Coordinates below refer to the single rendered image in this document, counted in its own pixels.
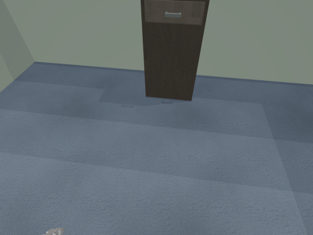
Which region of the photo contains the handle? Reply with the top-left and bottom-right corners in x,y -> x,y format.
165,12 -> 181,18

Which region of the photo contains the cabinet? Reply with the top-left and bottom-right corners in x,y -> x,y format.
141,0 -> 210,101

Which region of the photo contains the drawer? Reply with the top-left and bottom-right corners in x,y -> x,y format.
144,0 -> 205,25

